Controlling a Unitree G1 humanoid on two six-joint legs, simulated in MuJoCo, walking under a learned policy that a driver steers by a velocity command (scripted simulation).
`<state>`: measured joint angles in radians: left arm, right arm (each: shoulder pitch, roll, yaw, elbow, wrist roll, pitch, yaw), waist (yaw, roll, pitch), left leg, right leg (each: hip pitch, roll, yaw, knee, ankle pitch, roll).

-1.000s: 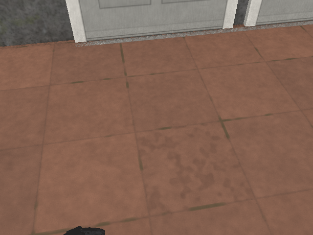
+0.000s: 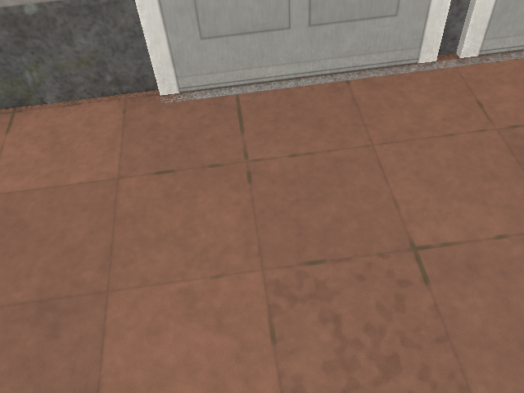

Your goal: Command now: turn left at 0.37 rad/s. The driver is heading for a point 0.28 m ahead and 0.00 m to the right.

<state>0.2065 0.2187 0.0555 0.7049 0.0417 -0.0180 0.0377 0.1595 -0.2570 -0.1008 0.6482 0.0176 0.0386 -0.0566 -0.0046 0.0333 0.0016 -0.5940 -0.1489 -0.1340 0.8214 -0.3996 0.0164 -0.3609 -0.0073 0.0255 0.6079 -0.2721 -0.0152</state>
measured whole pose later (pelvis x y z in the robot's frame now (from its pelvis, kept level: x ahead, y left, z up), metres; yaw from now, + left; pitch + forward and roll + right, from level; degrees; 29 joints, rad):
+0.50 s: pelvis -0.04 +0.03 +0.00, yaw +5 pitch -1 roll +0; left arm 0.22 0.22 0.05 0.73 0.00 -0.02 0.03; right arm 0.25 -0.16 -0.03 0.67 -0.02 0.00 -0.02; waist 0.01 -0.03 0.00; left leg -0.20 0.00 -0.03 0.53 -0.32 -0.02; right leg -0.31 -0.06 0.01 0.53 -0.19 0.05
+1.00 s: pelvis -0.02 +0.02 +0.00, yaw +4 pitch -1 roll +1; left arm 0.18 0.18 0.05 0.78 -0.01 -0.04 0.03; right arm 0.34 -0.18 -0.06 0.72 -0.02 -0.01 -0.05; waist -0.01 0.00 0.01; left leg -0.18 0.01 -0.03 0.53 -0.34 -0.03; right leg -0.32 -0.06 0.01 0.58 -0.25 0.03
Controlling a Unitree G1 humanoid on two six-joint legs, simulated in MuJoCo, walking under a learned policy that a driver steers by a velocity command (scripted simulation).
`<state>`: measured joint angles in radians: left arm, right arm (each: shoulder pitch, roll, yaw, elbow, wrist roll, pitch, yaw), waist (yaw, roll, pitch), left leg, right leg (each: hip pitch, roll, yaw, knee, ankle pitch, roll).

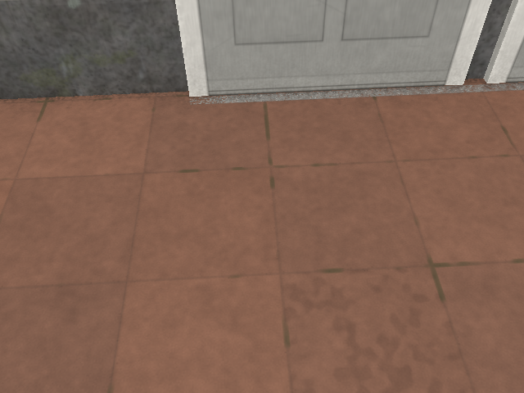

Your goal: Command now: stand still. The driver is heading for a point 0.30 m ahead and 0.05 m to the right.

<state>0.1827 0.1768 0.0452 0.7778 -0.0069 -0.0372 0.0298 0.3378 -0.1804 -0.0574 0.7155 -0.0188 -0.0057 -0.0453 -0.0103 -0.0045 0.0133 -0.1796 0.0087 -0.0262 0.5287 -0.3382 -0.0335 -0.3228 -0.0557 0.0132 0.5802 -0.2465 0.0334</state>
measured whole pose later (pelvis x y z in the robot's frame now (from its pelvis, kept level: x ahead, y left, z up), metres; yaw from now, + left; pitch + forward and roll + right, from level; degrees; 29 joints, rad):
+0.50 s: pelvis +0.01 -0.01 +0.00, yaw +0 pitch +0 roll +1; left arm 0.18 0.18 0.03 0.85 -0.02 -0.02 0.03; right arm 0.38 -0.16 -0.03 0.81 -0.01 0.00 -0.07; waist -0.01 0.00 0.01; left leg -0.16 0.03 -0.04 0.51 -0.35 -0.05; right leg -0.31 -0.03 0.00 0.58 -0.26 0.01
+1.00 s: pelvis +0.09 -0.02 +0.01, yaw +1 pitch +1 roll +0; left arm 0.38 0.20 0.04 0.84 0.05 -0.14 0.02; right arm 0.21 -0.23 -0.08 0.72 -0.07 -0.08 0.02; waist 0.05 0.01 -0.02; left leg -0.45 0.00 -0.03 1.20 -0.54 0.09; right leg -0.11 0.00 0.00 0.37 -0.29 -0.03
